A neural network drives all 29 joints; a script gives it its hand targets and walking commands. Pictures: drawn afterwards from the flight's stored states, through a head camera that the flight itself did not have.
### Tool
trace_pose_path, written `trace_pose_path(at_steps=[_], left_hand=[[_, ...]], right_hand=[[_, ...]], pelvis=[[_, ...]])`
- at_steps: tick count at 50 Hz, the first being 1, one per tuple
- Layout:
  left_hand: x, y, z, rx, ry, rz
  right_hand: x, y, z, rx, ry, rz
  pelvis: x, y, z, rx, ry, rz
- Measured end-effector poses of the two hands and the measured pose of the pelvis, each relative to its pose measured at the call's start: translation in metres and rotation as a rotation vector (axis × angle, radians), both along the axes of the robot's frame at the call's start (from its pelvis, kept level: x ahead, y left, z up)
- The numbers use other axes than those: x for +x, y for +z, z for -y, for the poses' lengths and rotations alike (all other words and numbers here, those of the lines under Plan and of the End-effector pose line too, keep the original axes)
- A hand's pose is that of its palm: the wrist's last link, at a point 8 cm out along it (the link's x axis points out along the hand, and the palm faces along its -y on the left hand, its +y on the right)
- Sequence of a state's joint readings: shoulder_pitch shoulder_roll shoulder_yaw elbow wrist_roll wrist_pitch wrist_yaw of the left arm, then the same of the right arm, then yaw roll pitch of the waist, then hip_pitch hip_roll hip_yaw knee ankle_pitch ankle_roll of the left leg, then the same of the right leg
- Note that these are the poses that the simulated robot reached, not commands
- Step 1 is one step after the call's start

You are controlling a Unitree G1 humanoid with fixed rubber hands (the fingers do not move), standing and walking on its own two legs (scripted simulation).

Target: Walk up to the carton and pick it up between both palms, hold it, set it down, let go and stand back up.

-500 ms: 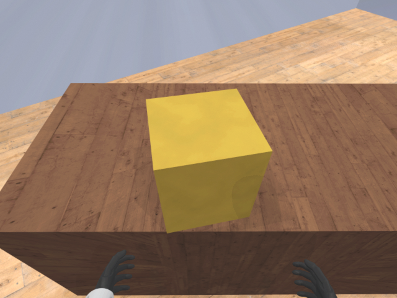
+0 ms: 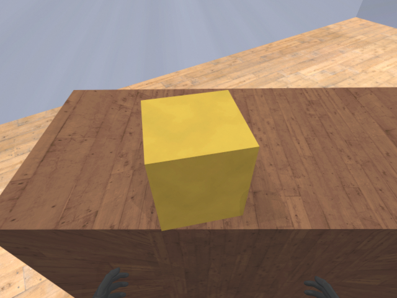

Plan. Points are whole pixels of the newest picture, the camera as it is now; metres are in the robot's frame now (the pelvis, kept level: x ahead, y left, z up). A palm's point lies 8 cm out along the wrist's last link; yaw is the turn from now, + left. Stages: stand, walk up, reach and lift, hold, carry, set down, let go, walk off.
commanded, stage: stand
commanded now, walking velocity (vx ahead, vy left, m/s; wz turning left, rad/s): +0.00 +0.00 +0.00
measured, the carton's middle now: (194, 161) +0.42 +0.04 +0.04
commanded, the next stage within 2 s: none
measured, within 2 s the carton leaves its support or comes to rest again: neither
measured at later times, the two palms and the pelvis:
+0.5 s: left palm out of the picture +0.00 +0.26 -0.13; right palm out of the picture -0.03 -0.23 -0.12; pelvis -0.04 +0.01 +0.00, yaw +0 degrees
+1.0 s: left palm out of the picture -0.06 +0.27 -0.14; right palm out of the picture -0.06 -0.22 -0.13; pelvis -0.05 +0.02 +0.00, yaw -1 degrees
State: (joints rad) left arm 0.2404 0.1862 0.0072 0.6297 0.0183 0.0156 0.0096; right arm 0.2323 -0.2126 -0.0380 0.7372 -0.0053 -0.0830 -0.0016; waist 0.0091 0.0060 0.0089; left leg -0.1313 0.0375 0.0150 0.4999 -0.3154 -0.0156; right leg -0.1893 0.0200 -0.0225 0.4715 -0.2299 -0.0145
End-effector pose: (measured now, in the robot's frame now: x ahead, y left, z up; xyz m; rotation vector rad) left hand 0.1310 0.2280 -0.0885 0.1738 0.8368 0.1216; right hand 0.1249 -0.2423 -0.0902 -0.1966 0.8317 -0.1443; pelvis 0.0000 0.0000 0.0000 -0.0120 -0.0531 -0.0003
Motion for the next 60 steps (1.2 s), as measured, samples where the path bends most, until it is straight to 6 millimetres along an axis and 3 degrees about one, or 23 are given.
trace_pose_path(at_steps=[7, 15, 29, 36, 45, 53, 60], left_hand=[[-0.051, -0.019, -0.018, 0.018, 0.035, -0.118], [-0.095, -0.029, -0.026, 0.026, 0.047, -0.218], [-0.146, -0.043, -0.033, 0.018, 0.048, -0.325], [-0.171, -0.047, -0.039, 0.02, 0.063, -0.384], [-0.19, -0.049, -0.041, 0.022, 0.082, -0.442], [-0.19, -0.051, -0.037, 0.011, 0.086, -0.465], [-0.177, -0.052, -0.033, 0.003, 0.081, -0.464]], right_hand=[[-0.052, -0.013, 0.011, -0.022, -0.04, -0.135], [-0.108, -0.024, 0.006, -0.015, -0.059, -0.253], [-0.169, -0.034, -0.011, 0.003, -0.084, -0.354], [-0.183, -0.037, -0.014, 0.002, -0.1, -0.383], [-0.186, -0.04, -0.017, 0.006, -0.11, -0.401], [-0.183, -0.042, -0.02, 0.008, -0.115, -0.421], [-0.178, -0.042, -0.022, 0.012, -0.124, -0.437]], pelvis=[[-0.006, -0.001, -0.001, -0.002, 0.005, 0.004], [-0.021, -0.001, -0.005, 0.001, 0.004, 0.012], [-0.045, -0.003, -0.017, 0.011, -0.003, 0.011], [-0.052, -0.004, -0.022, 0.014, -0.006, 0.005], [-0.053, -0.004, -0.025, 0.017, -0.01, -0.005], [-0.05, -0.004, -0.025, 0.018, -0.015, -0.013], [-0.042, -0.003, -0.023, 0.017, -0.016, -0.016]])
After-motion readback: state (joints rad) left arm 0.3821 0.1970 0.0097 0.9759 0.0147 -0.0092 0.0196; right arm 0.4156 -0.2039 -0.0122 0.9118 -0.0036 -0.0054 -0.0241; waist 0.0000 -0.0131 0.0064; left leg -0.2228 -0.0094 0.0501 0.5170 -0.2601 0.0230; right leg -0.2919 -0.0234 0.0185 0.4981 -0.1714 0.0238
